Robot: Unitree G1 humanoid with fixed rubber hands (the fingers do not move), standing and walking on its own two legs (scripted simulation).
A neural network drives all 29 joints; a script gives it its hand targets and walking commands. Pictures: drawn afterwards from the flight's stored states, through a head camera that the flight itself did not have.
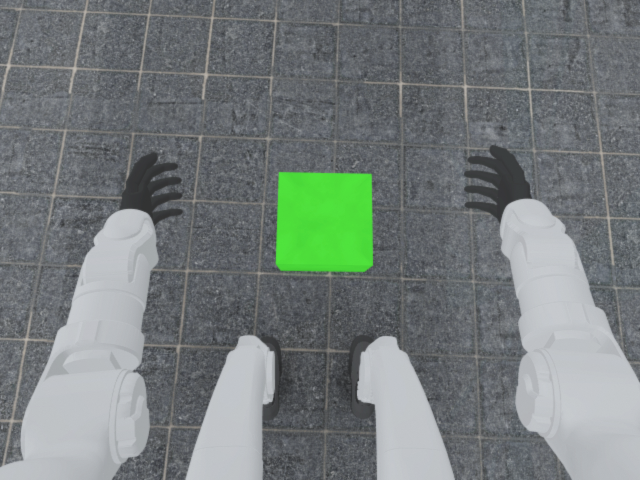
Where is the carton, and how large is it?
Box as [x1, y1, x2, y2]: [276, 172, 372, 271]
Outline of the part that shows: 279,172 276,241 276,264 281,270 364,271 371,266 371,174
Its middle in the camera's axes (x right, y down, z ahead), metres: +0.01 -0.03 +1.02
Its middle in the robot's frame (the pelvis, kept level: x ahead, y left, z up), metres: +0.51 -0.01 -0.60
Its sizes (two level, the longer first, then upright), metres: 0.232 0.230 0.155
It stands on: the floor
